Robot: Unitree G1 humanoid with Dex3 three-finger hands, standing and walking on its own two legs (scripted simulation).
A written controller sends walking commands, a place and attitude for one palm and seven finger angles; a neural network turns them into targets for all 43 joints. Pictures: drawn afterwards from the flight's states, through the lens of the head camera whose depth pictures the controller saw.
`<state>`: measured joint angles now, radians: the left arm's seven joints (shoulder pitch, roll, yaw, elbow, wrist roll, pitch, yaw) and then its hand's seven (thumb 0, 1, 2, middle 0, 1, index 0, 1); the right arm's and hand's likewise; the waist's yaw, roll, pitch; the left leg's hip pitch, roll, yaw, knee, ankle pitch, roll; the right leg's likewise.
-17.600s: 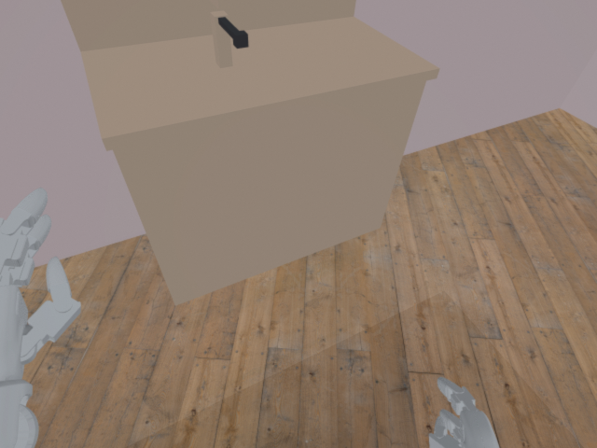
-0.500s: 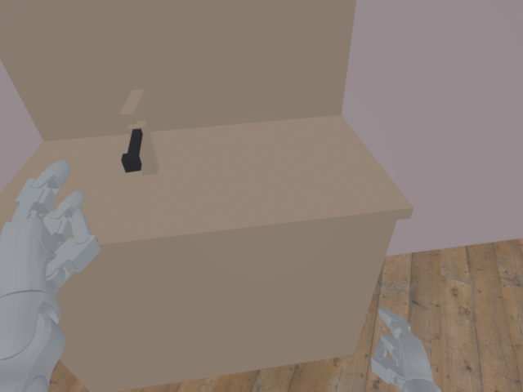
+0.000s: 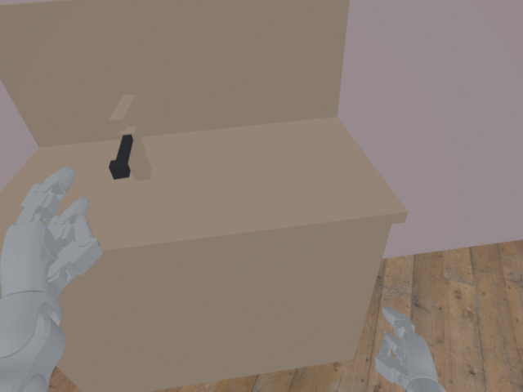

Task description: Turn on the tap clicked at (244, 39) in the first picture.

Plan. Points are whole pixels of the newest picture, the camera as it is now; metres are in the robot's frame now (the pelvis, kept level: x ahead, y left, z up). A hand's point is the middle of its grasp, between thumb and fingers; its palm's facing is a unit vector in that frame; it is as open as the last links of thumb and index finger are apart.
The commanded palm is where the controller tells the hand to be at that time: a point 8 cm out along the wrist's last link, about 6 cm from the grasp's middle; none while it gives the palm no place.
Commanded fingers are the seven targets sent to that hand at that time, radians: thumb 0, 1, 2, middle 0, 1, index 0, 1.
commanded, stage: reach beside the lever's end, fingers flat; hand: left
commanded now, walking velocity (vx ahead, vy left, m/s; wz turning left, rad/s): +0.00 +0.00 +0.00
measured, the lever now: (119, 169) +0.42 +0.36 +0.16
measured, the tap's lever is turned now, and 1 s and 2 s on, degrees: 5 5 5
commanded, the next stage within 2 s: none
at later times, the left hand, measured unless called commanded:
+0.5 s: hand (92, 231) +0.22 +0.26 +0.20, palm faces +0.51 -0.86 -0.07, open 7.5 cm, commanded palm +0.17 +0.30 +0.21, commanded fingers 0.00 0.90 0.90 -0.20 -0.30 -0.20 -0.30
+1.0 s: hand (94, 207) +0.27 +0.30 +0.19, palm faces +0.52 -0.85 -0.06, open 7.6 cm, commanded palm +0.23 +0.34 +0.19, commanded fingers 0.00 0.90 0.90 -0.18 -0.23 -0.18 -0.23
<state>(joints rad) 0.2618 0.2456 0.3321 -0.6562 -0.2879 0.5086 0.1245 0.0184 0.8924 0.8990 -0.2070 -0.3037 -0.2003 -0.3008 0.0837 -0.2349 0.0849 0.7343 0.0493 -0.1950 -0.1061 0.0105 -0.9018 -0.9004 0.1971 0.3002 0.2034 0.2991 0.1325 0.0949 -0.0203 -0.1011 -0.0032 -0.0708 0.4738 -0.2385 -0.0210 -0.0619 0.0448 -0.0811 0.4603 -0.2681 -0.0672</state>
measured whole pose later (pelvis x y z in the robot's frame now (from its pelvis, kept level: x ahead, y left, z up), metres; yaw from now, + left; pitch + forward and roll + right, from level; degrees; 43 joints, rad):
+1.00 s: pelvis +0.00 +0.01 +0.00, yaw -1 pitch -4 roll +0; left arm -0.05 0.34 0.44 -0.14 -0.26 0.38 0.09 0.02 0.89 0.90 -0.19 -0.26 -0.19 -0.26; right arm 0.14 -0.24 0.05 0.75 0.06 -0.21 -0.16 0.01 -0.90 -0.90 0.20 0.30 0.20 0.30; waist 0.09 0.07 -0.01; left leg -0.16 -0.01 -0.05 0.47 -0.23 -0.01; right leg -0.14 0.03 -0.06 0.47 -0.26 -0.06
